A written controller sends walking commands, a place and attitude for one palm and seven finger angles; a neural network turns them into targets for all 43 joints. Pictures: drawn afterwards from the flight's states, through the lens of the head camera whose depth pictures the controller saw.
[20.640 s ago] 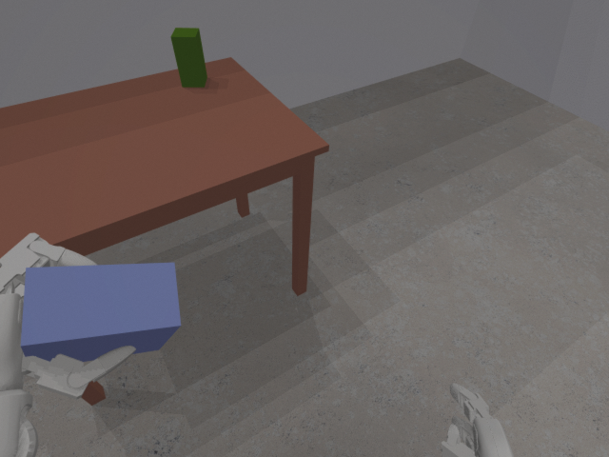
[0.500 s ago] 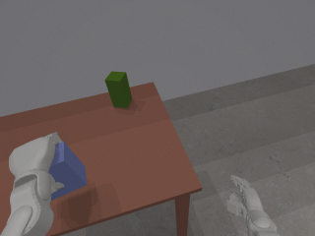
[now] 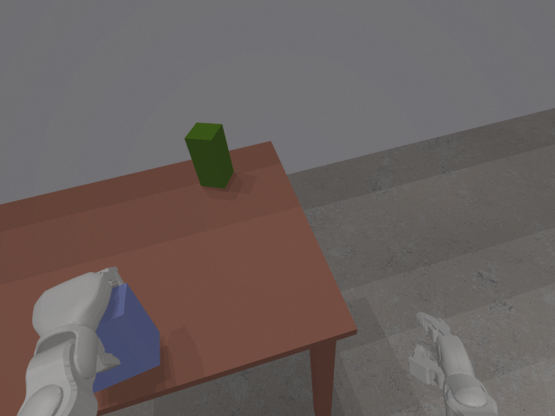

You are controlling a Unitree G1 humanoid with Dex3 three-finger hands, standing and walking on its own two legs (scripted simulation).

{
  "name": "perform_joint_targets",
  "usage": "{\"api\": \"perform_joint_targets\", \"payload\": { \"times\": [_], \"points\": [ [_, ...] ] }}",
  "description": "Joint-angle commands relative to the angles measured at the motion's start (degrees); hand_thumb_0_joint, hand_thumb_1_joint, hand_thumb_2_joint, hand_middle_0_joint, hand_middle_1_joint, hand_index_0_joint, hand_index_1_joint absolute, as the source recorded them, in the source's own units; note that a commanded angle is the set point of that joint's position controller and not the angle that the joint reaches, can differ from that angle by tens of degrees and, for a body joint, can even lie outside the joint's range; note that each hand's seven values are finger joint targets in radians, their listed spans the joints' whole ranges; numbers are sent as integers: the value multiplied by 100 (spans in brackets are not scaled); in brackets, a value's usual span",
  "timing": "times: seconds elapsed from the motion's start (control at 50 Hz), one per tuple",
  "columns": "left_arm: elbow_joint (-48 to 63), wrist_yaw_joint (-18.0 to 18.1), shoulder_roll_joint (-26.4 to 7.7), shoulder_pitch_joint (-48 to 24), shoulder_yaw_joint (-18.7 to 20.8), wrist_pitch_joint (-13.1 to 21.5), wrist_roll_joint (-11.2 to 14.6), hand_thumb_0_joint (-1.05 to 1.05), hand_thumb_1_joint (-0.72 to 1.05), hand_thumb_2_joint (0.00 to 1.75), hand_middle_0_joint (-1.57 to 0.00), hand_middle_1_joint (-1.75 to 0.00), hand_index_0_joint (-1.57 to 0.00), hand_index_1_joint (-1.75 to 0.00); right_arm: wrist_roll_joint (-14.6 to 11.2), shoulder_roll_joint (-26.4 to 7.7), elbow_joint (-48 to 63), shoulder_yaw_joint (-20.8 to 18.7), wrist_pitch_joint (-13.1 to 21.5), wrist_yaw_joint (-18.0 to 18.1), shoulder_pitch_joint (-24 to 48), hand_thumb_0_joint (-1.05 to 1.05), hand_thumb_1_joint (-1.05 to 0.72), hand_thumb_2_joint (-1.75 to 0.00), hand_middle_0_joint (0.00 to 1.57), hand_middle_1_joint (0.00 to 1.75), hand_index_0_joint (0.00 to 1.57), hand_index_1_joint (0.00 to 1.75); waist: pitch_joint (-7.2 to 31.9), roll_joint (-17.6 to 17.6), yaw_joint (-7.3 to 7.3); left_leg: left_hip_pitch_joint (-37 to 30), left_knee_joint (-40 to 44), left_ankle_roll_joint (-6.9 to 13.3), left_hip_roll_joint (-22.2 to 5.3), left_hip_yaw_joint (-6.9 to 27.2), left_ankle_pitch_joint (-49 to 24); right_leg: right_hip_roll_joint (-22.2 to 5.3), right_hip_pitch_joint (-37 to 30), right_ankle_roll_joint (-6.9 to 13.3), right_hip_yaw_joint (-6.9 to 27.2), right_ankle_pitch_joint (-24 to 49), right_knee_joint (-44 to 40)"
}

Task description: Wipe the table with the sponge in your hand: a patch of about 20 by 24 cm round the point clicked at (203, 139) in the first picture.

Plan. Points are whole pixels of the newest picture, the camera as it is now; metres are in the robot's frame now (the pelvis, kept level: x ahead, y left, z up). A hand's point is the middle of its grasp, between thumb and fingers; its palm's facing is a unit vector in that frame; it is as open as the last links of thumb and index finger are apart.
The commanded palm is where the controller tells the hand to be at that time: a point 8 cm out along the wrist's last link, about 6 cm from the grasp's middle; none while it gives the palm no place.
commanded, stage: move the sponge above the wiping area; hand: left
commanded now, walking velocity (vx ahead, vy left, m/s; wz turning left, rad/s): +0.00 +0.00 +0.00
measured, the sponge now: (113, 347) +0.19 +0.29 +0.00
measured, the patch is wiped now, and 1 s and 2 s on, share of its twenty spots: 0.00 0.00 0.00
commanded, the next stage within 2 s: none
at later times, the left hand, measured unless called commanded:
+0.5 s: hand (126, 330) +0.21 +0.27 +0.03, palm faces -0.16 -0.15 -0.98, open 10.4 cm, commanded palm +0.19 +0.27 +0.12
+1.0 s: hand (136, 311) +0.23 +0.25 +0.04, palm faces -0.06 -0.10 -0.99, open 10.4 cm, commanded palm +0.21 +0.27 +0.12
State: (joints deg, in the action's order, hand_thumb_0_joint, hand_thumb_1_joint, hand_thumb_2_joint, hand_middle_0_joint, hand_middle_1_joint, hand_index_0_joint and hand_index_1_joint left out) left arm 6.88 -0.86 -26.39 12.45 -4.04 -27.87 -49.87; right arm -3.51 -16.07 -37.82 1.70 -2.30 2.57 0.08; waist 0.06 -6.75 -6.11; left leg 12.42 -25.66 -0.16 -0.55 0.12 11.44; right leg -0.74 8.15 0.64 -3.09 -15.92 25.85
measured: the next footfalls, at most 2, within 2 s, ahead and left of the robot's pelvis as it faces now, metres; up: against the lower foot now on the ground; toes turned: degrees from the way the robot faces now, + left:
none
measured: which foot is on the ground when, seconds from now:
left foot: down 0.00-1.00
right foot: down 0.00-1.00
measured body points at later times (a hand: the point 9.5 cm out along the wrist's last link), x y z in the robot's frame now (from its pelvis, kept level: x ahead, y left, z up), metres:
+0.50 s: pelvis +0.00 +0.00 +0.00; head +0.00 -0.04 +0.45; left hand +0.21 +0.27 +0.08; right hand +0.25 -0.22 -0.08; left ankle +0.03 +0.13 -0.74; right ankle -0.02 -0.11 -0.74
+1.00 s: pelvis +0.00 +0.00 +0.00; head +0.00 -0.03 +0.45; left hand +0.23 +0.26 +0.10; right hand +0.25 -0.21 -0.08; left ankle +0.03 +0.13 -0.74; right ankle -0.02 -0.11 -0.74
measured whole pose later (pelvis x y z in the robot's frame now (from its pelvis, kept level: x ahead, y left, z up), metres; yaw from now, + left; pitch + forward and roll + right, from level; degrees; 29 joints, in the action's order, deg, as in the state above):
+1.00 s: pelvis +0.00 +0.00 +0.00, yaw -1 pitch -1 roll +0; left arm 3.7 5.0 -24.7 10.1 -7.5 -13.7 -55.0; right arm -1.9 -14.0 -39.0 0.3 0.4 3.2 -1.6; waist 0.3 -5.1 -7.2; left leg 13.6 -27.0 -0.4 -1.1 -0.3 12.4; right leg -0.1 9.2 1.0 -2.5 -16.1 26.3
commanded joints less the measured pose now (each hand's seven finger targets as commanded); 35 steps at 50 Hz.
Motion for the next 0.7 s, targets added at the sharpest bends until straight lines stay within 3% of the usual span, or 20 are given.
{"api": "perform_joint_targets", "payload": {
  "times": [0.0, 0.04, 0.06, 0.08, 0.14, 0.16, 0.18, 0.24, 0.26, 0.32, 0.36, 0.38, 0.42, 0.44, 0.5, 0.54, 0.56, 0.64, 0.66, 0.68],
  "points": [
    [1751, 188, -1405, -1764, 661, 1145, -480, 0, 10, 130, -120, -160, -120, -160, 168, -362, 1044, -213, 534, 179, 1021, 0, -90, -90, 20, 30, 20, 30, 1268, 537, 21, -960, 5, 379, 144, 189, -945, 83, 289, 215, 376, 915, -555],
    [1932, 529, -1818, -1949, 1156, 1524, -693, 0, 10, 130, -120, -160, -120, -160, 256, -360, 937, -267, 611, 218, 908, 0, -90, -90, 20, 30, 20, 30, 1365, 139, -75, -1119, -2, 319, 100, 270, -980, 184, 379, 339, 581, 889, -575],
    [1918, 724, -1515, -1853, 1046, 1649, -748, 0, 10, 130, -120, -160, -120, -160, 248, -289, 931, -278, 660, 214, 803, 0, -90, -90, 20, 30, 20, 30, 1439, 35, -61, -1126, -44, 297, 68, 206, -1118, 142, 407, 348, 448, 929, -479],
    [1754, 923, -1638, -1648, 1293, 1681, -813, 0, 10, 130, -120, -160, -120, -160, 271, -339, 880, -343, 667, 207, 714, 0, -90, -90, 20, 30, 20, 30, 1434, -90, -131, -1126, -72, 245, 44, 197, -1242, 164, 454, 399, 503, 967, -478],
    [1358, 1300, -1645, -1337, 1604, 1295, -788, 0, 10, 130, -120, -160, -120, -160, 197, -420, 783, -396, 539, 105, 898, 0, -90, -90, 20, 30, 20, 30, 1305, -319, -217, -936, -8, 133, 35, 283, -1418, 215, 299, 501, 632, 1171, -426],
    [1333, 1341, -1151, -1286, 1246, 1145, -658, 0, 10, 130, -120, -160, -120, -160, 129, -344, 861, -372, 528, 57, 962, 0, -90, -90, 20, 30, 20, 30, 1352, -227, -170, -850, 13, 135, -5, 234, -1456, 117, 226, 401, 409, 1267, -338],
    [1005, 1368, -1215, -1070, 1353, 936, -545, 0, 10, 130, -120, -160, -120, -160, 96, -389, 811, -389, 486, 31, 1012, 0, -90, -90, 20, 30, 20, 30, 1254, -18, -230, -740, 40, 112, -6, 211, -1424, 117, 205, 372, 373, 1290, -348],
    [342, 1118, -775, -729, 890, 296, -234, 0, 10, 130, -120, -160, -120, -160, -21, -454, 807, -295, 358, 10, 1419, 0, -90, -90, 20, 30, 20, 30, 709, 369, -193, -456, 263, 114, 46, 169, -909, 103, 210, 290, 345, 946, -510],
    [442, 960, -491, -838, 454, 180, -170, 0, 10, 130, -120, -160, -120, -160, -75, -441, 883, -259, 342, 9, 1433, 0, -90, -90, 20, 30, 20, 30, 720, 498, -76, -388, 282, 144, 44, 113, -797, 51, 199, 223, 275, 888, -490],
    [474, 517, -749, -900, 267, 8, -223, 0, 10, 130, -120, -160, -120, -160, -65, -502, 953, -222, 289, 35, 1426, 0, -90, -90, 20, 30, 20, 30, 722, 835, -26, -341, 216, 244, 158, 172, -728, 42, 158, 188, 343, 937, -493],
    [858, 308, -677, -1210, 82, 217, -282, 0, 10, 130, -120, -160, -120, -160, -37, -443, 1077, -206, 349, 56, 1363, 0, -90, -90, 20, 30, 20, 30, 850, 809, 73, -438, 147, 327, 174, 132, -649, 49, 209, 177, 334, 787, -489],
    [897, 295, -1099, -1491, 391, 425, -400, 0, 10, 130, -120, -160, -120, -160, 11, -467, 1011, -219, 387, 71, 1243, 0, -90, -90, 20, 30, 20, 30, 960, 760, 63, -537, 75, 340, 176, 141, -714, 65, 259, 193, 362, 851, -491],
    [1195, 376, -1372, -1681, 685, 914, -544, 0, 10, 130, -120, -160, -120, -160, 118, -417, 981, -267, 454, 119, 1070, 0, -90, -90, 20, 30, 20, 30, 1234, 694, 0, -760, -25, 364, 183, 147, -916, 86, 249, 213, 413, 1061, -476],
    [1476, 487, -1624, -1789, 912, 1115, -641, 0, 10, 130, -120, -160, -120, -160, 174, -413, 989, -273, 487, 138, 1029, 0, -90, -90, 20, 30, 20, 30, 1264, 386, -51, -875, -17, 346, 162, 190, -922, 142, 283, 278, 530, 1002, -513],
    [1469, 971, -1509, -1487, 1191, 1560, -807, 0, 10, 130, -120, -160, -120, -160, 228, -357, 893, -368, 587, 140, 776, 0, -90, -90, 20, 30, 20, 30, 1452, -11, -114, -1015, -153, 273, 105, 147, -1382, 133, 326, 365, 483, 1364, -386],
    [1244, 1236, -1697, -1156, 1574, 1427, -836, 0, 10, 130, -120, -160, -120, -160, 230, -428, 815, -414, 535, 105, 775, 0, -90, -90, 20, 30, 20, 30, 1271, -119, -189, -913, -126, 204, 95, 221, -1448, 198, 325, 450, 643, 1437, -404],
    [1220, 1306, -1292, -1221, 1304, 1347, -735, 0, 10, 130, -120, -160, -120, -160, 154, -352, 865, -400, 529, 76, 826, 0, -90, -90, 20, 30, 20, 30, 1225, -109, -114, -825, -95, 191, 52, 176, -1381, 126, 316, 389, 492, 1399, -358],
    [452, 1271, -1175, -1033, 1260, 740, -342, 0, 10, 130, -120, -160, -120, -160, 20, -453, 741, -366, 423, 68, 1160, 0, -90, -90, 20, 30, 20, 30, 798, 142, -126, -596, 114, 161, 66, 168, -973, 113, 283, 315, 440, 1081, -512],
    [396, 1154, -932, -1113, 971, 637, -233, 0, 10, 130, -120, -160, -120, -160, -30, -436, 786, -335, 418, 82, 1204, 0, -90, -90, 20, 30, 20, 30, 798, 394, -52, -525, 134, 188, 55, 115, -882, 60, 257, 237, 316, 1031, -503],
    [277, 1034, -1041, -1190, 921, 553, -232, 0, 10, 130, -120, -160, -120, -160, -47, -487, 766, -319, 412, 96, 1238, 0, -90, -90, 20, 30, 20, 30, 821, 522, -41, -495, 129, 200, 87, 119, -844, 58, 257, 216, 322, 1043, -498]
  ]
}}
